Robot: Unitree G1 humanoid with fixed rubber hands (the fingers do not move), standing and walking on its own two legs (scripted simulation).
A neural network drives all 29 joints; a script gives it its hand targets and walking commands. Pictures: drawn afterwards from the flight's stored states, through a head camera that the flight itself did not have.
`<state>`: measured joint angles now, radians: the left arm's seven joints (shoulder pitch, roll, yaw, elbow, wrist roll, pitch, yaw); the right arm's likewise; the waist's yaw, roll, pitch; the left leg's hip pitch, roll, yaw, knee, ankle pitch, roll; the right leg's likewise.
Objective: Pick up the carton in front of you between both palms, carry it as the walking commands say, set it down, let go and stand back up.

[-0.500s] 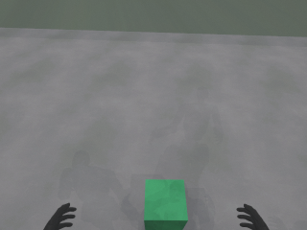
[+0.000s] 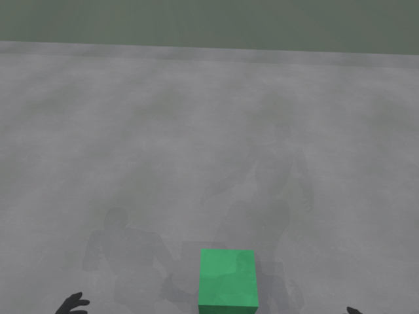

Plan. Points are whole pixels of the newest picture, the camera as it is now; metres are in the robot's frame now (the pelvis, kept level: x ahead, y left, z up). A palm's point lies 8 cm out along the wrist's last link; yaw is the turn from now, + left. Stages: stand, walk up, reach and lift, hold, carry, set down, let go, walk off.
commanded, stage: stand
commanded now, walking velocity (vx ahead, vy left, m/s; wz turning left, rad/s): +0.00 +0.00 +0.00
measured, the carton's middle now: (226, 285) +0.37 -0.05 -0.64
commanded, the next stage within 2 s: none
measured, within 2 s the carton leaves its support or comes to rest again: neither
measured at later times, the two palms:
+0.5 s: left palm out of the picture +0.07 +0.30 -0.09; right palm out of the picture +0.07 -0.31 -0.10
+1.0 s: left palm out of the picture +0.07 +0.31 -0.09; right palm out of the picture +0.05 -0.31 -0.10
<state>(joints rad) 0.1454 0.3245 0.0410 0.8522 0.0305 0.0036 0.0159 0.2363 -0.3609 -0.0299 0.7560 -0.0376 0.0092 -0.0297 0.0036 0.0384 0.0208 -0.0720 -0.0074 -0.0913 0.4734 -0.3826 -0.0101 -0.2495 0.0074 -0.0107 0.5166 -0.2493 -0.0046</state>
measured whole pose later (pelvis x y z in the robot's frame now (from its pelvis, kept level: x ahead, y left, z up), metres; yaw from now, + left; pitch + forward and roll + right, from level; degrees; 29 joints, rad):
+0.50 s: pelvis -0.02 +0.00 +0.01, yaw +0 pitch -3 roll +0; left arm 0.14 0.36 0.03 0.99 0.02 0.00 0.01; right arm 0.22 -0.38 -0.02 0.89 -0.03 0.00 -0.02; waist 0.01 0.03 0.03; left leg -0.04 -0.01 -0.09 0.40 -0.32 -0.01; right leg -0.21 0.01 -0.01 0.44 -0.19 -0.01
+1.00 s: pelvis -0.02 +0.00 +0.01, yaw -1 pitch -3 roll +0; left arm 0.11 0.37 0.02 1.05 0.01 0.00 0.01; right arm 0.19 -0.39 -0.01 0.97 -0.02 0.00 -0.02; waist 0.01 0.02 0.04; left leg -0.02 -0.01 -0.08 0.36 -0.29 -0.01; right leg -0.20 0.00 0.00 0.41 -0.16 -0.01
